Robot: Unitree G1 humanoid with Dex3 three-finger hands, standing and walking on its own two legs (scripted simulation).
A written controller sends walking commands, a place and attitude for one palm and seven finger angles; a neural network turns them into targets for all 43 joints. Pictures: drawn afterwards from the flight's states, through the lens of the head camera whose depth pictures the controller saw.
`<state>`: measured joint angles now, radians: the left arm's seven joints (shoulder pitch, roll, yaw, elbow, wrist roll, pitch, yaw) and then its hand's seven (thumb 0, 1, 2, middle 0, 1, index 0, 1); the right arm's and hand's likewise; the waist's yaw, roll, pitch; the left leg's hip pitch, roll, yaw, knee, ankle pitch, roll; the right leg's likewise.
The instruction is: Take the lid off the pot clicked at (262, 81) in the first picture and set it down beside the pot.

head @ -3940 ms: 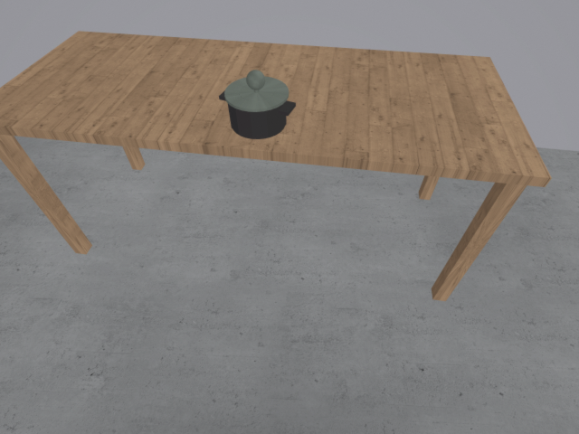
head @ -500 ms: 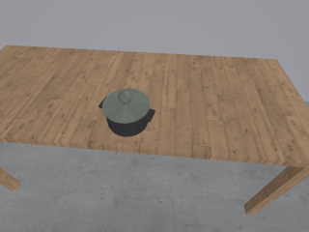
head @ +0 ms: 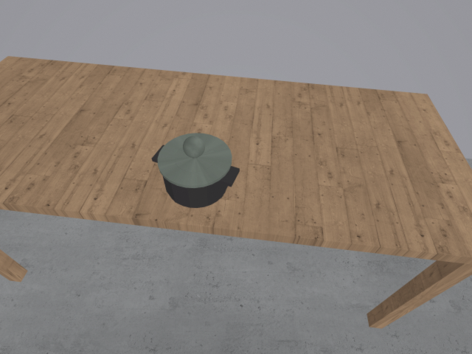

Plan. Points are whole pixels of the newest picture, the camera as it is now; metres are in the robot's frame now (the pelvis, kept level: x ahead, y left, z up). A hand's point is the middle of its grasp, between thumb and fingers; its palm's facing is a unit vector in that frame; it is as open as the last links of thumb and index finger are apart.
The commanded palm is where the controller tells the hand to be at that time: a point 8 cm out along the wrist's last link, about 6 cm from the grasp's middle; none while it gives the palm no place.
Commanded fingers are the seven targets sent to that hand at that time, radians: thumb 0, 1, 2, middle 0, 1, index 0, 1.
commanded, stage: lift the closed hand beside the body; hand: left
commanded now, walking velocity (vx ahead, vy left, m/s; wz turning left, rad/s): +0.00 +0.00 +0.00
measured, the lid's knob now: (194, 146) +0.52 +0.13 +0.04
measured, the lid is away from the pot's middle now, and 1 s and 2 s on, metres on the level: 0.00 0.00 0.00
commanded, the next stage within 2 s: raise the hand higher, near the body in 0.64 s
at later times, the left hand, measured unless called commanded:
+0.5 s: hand out of the picture +0.09 +0.22 -0.07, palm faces +0.22 -0.95 -0.23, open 3.7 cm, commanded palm +0.05 +0.27 -0.04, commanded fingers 0.00 0.90 0.90 -1.30 -1.50 -1.30 -1.50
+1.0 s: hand out of the picture +0.09 +0.26 -0.02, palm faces +0.25 -0.90 -0.36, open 3.1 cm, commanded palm +0.05 +0.30 +0.02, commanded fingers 0.00 0.90 0.90 -1.30 -1.50 -1.30 -1.50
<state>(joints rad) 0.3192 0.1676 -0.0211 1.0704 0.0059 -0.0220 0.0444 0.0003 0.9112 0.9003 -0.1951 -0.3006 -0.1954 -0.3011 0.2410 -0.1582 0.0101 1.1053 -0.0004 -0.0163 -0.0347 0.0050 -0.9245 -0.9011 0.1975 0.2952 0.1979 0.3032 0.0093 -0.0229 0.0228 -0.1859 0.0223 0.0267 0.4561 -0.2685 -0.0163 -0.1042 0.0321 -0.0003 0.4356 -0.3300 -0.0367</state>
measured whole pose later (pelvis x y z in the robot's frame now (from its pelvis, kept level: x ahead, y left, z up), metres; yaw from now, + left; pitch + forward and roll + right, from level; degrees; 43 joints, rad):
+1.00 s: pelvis -0.03 +0.03 +0.00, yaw +2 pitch -1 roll -1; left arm 0.62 0.25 0.10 -0.05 -0.02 -0.02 0.09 0.01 0.90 0.90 -1.28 -1.50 -1.28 -1.50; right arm 0.23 -0.20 0.02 0.62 0.02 -0.12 -0.08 0.01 -0.90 -0.90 0.20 0.30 0.20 0.30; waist 0.04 0.04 0.01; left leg -0.25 -0.02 0.01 0.53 -0.26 0.04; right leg -0.15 -0.01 -0.02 0.50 -0.32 0.01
